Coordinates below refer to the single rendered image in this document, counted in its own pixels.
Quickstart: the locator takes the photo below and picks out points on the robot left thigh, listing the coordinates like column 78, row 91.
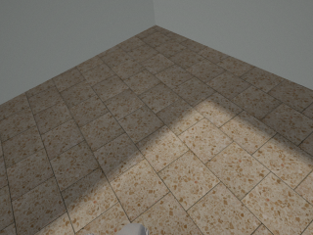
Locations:
column 133, row 229

